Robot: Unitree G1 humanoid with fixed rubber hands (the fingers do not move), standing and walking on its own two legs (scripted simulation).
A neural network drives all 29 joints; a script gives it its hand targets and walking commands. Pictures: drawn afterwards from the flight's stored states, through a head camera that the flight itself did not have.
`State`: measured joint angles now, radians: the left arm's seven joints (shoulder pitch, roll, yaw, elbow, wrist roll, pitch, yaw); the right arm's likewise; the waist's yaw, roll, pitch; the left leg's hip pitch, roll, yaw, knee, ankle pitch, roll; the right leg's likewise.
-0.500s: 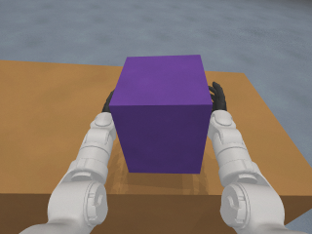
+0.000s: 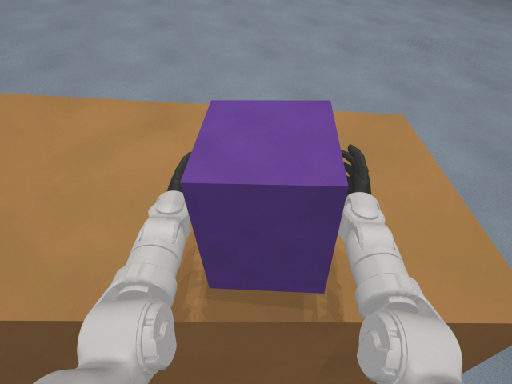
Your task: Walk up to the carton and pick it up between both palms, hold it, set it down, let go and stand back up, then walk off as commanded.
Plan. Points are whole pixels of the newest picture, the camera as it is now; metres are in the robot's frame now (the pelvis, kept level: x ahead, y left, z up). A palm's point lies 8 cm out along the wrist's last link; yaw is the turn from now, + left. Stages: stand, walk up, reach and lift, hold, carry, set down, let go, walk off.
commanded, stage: set down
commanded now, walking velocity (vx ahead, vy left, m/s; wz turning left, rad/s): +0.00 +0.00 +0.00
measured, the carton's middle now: (267, 197) +0.41 +0.00 +0.10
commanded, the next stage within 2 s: none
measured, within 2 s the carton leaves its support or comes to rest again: rests again in 1.40 s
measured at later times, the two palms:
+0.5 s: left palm (180, 205) +0.40 +0.14 +0.08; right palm (352, 204) +0.39 -0.14 +0.12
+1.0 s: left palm (181, 211) +0.40 +0.14 +0.06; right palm (349, 212) +0.39 -0.15 +0.09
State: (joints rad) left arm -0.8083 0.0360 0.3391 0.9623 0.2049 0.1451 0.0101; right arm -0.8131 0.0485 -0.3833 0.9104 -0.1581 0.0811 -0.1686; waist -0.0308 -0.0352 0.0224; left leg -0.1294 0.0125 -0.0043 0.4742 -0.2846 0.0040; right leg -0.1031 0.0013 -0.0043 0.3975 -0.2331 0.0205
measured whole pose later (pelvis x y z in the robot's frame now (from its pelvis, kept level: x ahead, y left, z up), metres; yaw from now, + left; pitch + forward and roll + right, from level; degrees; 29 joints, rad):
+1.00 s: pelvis +0.00 +0.00 +0.00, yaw +0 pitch -1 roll -1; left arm -0.75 0.04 0.35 1.02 0.24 -0.01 -0.01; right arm -0.73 0.10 -0.45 0.91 -0.27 -0.10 -0.14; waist -0.03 -0.04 0.04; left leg -0.17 0.01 0.00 0.47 -0.29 0.00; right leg -0.14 0.00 0.00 0.40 -0.23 0.02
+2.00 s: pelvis +0.01 +0.00 +0.00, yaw +0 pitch +10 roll -1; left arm -0.84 0.06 0.26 1.19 0.09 -0.12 0.06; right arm -0.70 0.05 -0.41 1.06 -0.12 -0.21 -0.17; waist -0.03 -0.04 -0.09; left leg -0.39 0.01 0.00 0.47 -0.26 0.00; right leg -0.36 0.00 0.00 0.40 -0.21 0.02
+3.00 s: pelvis -0.06 +0.00 +0.00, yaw +0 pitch +1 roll -1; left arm -0.42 0.17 0.09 0.79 -0.14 0.01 0.02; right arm -0.40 -0.01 -0.18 0.72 0.10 0.00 -0.20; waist -0.03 -0.03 -0.05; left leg -0.32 0.01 0.00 0.47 -0.17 0.00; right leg -0.30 0.00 0.00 0.40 -0.12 0.02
